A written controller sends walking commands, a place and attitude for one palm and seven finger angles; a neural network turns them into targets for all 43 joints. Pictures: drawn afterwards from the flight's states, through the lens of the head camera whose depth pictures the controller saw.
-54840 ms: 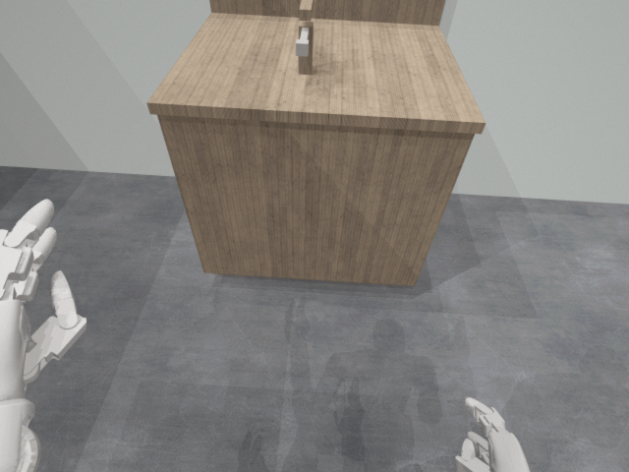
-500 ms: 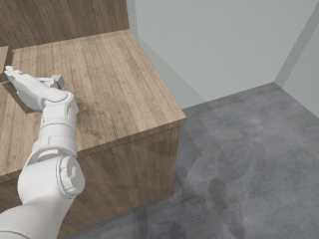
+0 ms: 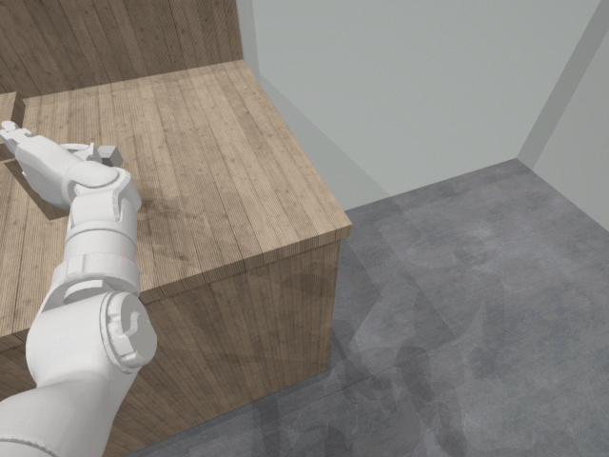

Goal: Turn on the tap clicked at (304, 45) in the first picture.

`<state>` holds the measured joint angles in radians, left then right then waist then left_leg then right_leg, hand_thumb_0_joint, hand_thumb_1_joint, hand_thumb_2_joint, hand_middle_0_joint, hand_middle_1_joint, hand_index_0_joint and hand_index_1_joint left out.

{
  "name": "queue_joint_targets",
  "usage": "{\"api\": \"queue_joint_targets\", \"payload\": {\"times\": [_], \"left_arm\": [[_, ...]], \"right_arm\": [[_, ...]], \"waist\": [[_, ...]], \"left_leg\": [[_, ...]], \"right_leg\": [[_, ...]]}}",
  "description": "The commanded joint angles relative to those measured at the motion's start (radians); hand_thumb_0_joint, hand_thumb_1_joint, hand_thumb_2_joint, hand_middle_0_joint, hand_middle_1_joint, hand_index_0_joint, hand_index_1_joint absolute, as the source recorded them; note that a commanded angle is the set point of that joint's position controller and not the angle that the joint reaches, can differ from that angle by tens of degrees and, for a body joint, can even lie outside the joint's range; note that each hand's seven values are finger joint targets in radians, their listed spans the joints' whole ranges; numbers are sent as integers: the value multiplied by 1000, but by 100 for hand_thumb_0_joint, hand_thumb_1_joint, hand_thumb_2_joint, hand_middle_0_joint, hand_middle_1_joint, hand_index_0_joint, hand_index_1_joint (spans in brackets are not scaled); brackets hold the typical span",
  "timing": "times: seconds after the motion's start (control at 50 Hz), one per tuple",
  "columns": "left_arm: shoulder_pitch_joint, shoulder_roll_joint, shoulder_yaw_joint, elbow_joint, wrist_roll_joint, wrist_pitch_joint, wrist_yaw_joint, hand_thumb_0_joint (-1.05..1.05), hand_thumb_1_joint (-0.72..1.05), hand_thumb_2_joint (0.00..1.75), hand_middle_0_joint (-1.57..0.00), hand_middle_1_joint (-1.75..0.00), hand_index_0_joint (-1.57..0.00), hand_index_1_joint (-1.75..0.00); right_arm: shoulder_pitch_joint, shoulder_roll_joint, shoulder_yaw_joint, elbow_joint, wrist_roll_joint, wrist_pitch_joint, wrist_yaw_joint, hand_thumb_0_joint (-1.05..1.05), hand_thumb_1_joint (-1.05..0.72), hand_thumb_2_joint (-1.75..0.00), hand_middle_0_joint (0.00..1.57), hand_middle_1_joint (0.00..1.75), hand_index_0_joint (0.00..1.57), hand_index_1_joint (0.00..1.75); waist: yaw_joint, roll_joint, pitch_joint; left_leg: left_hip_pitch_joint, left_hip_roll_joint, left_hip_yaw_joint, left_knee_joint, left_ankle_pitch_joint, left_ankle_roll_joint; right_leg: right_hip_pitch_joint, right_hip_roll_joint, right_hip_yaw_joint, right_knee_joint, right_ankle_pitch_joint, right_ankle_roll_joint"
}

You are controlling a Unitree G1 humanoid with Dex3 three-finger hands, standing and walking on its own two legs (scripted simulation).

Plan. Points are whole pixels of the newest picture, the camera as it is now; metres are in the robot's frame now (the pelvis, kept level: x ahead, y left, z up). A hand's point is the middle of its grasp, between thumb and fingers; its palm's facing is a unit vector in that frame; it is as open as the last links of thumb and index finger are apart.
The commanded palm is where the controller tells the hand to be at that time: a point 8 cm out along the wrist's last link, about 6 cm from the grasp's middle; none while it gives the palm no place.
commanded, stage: lift the hand up off the lever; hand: left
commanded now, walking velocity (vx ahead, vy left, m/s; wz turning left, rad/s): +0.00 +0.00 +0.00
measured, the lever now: (108, 159) +0.51 +0.28 +0.13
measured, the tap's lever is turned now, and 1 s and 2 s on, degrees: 66 66 66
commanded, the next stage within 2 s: draw the hand back beside the body in 1.02 s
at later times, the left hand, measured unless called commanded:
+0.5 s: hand (79, 144) +0.47 +0.28 +0.19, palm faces +0.84 -0.53 -0.07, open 7.8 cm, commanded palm +0.40 +0.29 +0.20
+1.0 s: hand (79, 137) +0.45 +0.26 +0.21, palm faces +0.84 -0.54 -0.08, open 7.8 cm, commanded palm +0.40 +0.28 +0.21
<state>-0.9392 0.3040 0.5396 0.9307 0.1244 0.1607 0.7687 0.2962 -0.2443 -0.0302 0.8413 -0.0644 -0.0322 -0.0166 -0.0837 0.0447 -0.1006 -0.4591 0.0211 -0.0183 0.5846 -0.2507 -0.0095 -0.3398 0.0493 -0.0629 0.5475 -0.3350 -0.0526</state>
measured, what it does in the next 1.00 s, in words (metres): stands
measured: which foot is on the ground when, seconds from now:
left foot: down 0.00-1.00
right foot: down 0.00-1.00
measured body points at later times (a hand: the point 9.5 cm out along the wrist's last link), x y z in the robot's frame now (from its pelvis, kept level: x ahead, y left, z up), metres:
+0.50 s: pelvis +0.01 +0.00 +0.00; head +0.02 -0.01 +0.45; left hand +0.42 +0.30 +0.20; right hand +0.08 -0.25 -0.13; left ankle +0.02 +0.13 -0.73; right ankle -0.04 -0.08 -0.73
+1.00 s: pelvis +0.01 +0.00 +0.01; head +0.01 -0.02 +0.46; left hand +0.40 +0.29 +0.22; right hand +0.13 -0.25 -0.12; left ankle +0.02 +0.13 -0.73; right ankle -0.04 -0.08 -0.73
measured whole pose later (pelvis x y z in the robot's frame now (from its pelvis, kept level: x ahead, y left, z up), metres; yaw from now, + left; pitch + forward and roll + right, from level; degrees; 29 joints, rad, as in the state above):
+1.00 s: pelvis +0.01 +0.00 +0.01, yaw +1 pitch +4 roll +0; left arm -0.89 0.22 0.45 0.70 0.08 0.34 0.76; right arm 0.21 -0.24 -0.02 0.85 -0.04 -0.06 -0.03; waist -0.01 0.05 -0.08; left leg -0.34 0.00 -0.02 0.50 -0.23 -0.01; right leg -0.23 0.04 -0.07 0.48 -0.32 -0.05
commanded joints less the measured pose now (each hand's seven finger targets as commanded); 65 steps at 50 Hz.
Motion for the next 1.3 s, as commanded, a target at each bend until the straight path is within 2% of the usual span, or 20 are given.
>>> {"api": "queue_joint_targets", "payload": {"times": [0.0, 0.04, 0.16, 0.24, 0.3, 0.34, 0.38, 0.42, 0.46, 0.6, 0.7, 0.74, 0.78, 0.86, 0.94, 1.1, 1.12, 1.14, 1.22, 1.28], "left_arm": [[-524, 260, -65, -229, 35, -63, 0, 0, 90, 90, -15, -15, -15, -15], [-512, 275, -53, -216, 30, -59, -4, 0, 90, 90, -15, -15, -15, -15], [-503, 209, -107, -233, 7, -38, -21, 0, 90, 90, -15, -15, -15, -15], [-538, 246, -74, -297, 5, -42, -7, 0, 90, 90, -15, -15, -15, -15], [-516, 226, -86, -293, 8, -29, -5, 0, 90, 90, -15, -15, -15, -15], [-474, 264, -50, -296, 5, -13, -9, 0, 90, 90, -15, -15, -15, -15], [-488, 247, -69, -291, 4, -1, -14, 0, 90, 90, -15, -15, -15, -15], [-489, 260, -60, -332, 5, 1, -14, 0, 90, 90, -15, -15, -15, -15], [-489, 225, -92, -374, 3, 4, -20, 0, 90, 90, -15, -15, -15, -15], [-427, 227, -73, -490, -17, 46, -21, 0, 90, 90, -15, -15, -15, -15], [-492, 192, -121, -509, -9, 78, -25, 0, 90, 90, -15, -15, -15, -15], [-490, 232, -92, -509, -6, 83, -22, 0, 90, 90, -15, -15, -15, -15], [-529, 178, -139, -573, -2, 77, -18, 0, 90, 90, -15, -15, -15, -15], [-503, 143, -159, -536, 0, 96, -15, 0, 90, 90, -15, -15, -15, -15], [-516, 160, -135, -440, -15, 114, -16, 0, 90, 90, -15, -15, -15, -15], [-419, 183, -93, -372, -18, 133, -12, 0, 90, 90, -15, -15, -15, -15], [-337, 147, -252, -466, 2, 124, -187, 0, 90, 90, -15, -15, -15, -15], [-275, 235, -168, -477, -26, 117, -276, 0, 90, 90, -15, -16, -15, -16], [-23, 269, -162, -665, -171, 53, -576, 0, 90, 90, -16, -17, -16, -17], [116, 343, -32, -783, -252, 64, -597, 0, 90, 90, -16, -18, -16, -18]], "right_arm": [[18, -131, -35, -86, 2, -33, -10, 0, -90, -90, 20, 30, 20, 30], [22, -137, -37, -81, 3, -31, -12, 0, -90, -90, 20, 30, 20, 30], [7, -133, -32, -87, 14, -35, -8, 0, -90, -90, 20, 30, 20, 30], [-2, -133, -38, -83, 10, -40, -10, 0, -90, -90, 20, 30, 20, 30], [-2, -130, -35, -85, 9, -42, -8, 0, -90, -90, 20, 30, 20, 30], [-8, -136, -37, -88, 10, -34, -13, 0, -90, -90, 20, 30, 20, 30], [-13, -131, -32, -91, 14, -35, -14, 0, -90, -90, 20, 30, 20, 30], [-14, -131, -35, -97, 15, -37, -14, 0, -90, -90, 20, 30, 20, 30], [-25, -127, -35, -99, 18, -39, -14, 0, -90, -90, 20, 30, 20, 30], [-66, -125, -35, -111, 25, -51, -17, 0, -90, -90, 20, 30, 20, 30], [-90, -121, -31, -104, 26, -61, -23, 0, -90, -90, 20, 30, 20, 30], [-92, -127, -32, -100, 23, -62, -26, 0, -90, -90, 20, 30, 20, 30], [-99, -117, -33, -105, 24, -71, -22, 0, -90, -90, 20, 30, 20, 30], [-111, -116, -31, -100, 24, -73, -21, 0, -90, -90, 20, 30, 20, 30], [-112, -123, -29, -86, 23, -64, -30, 0, -90, -90, 20, 30, 20, 30], [-100, -118, -23, -107, 32, -46, -24, 0, -90, -90, 20, 30, 20, 30], [-89, -146, -29, -126, 42, -21, -42, 0, -90, -90, 20, 30, 20, 30], [-77, -149, -32, -153, 56, -9, -59, 0, -90, -90, 20, 30, 20, 30], [-103, -125, -7, -225, 100, 9, -101, 0, -90, -90, 20, 30, 20, 30], [-161, -106, 10, -259, 114, -8, -110, 0, -90, -90, 20, 30, 20, 30]], "waist": [[3, -7, -301], [5, -11, -302], [0, -11, -264], [17, 21, -314], [17, -6, -318], [33, -1, -324], [23, -30, -295], [31, -17, -326], [31, 31, -329], [54, 7, -327], [42, 20, -298], [54, 31, -308], [49, 64, -352], [46, 30, -314], [42, -25, -275], [61, -87, -285], [36, -119, -299], [65, -104, -320], [107, -128, -258], [165, -62, -212]], "left_leg": [[196, -16, 9, -27, 272, 47], [199, -19, 7, -28, 263, 48], [213, -15, 6, -49, 261, 46], [248, -18, 3, -47, 286, 43], [249, -17, 6, -47, 319, 42], [248, -19, 9, -51, 328, 41], [232, -17, 13, -56, 316, 44], [254, -15, 16, -55, 348, 43], [291, -11, 15, -57, 387, 38], [304, -10, 23, -66, 416, 36], [315, -10, 19, -78, 389, 33], [318, -13, 15, -82, 379, 31], [362, -10, 15, -72, 436, 26], [350, -8, 12, -75, 433, 23], [297, -21, 12, -90, 330, 31], [251, -23, 28, -91, 342, 38], [283, -31, 40, -90, 379, 45], [301, -31, 40, -94, 396, 53], [353, -26, 43, -142, 378, 64], [344, -23, 49, -154, 324, 57]], "right_leg": [[80, -28, 21, -72, 369, 45], [85, -30, 23, -80, 364, 46], [76, -27, 16, -94, 338, 42], [95, -25, 18, -95, 349, 38], [109, -25, 16, -88, 387, 38], [135, -27, 15, -90, 399, 38], [132, -31, 17, -95, 404, 43], [151, -31, 19, -92, 440, 42], [141, -26, 15, -92, 434, 34], [187, -31, 18, -98, 482, 36], [161, -29, 14, -109, 429, 30], [169, -28, 14, -112, 413, 27], [164, -27, 14, -103, 445, 23], [146, -26, 9, -102, 432, 23], [153, -33, 13, -120, 386, 30], [203, -54, 23, -113, 514, 55], [226, -46, 45, -90, 621, 53], [268, -48, 47, -101, 663, 51], [337, -44, 68, -137, 738, 66], [335, -41, 72, -156, 641, 69]]}}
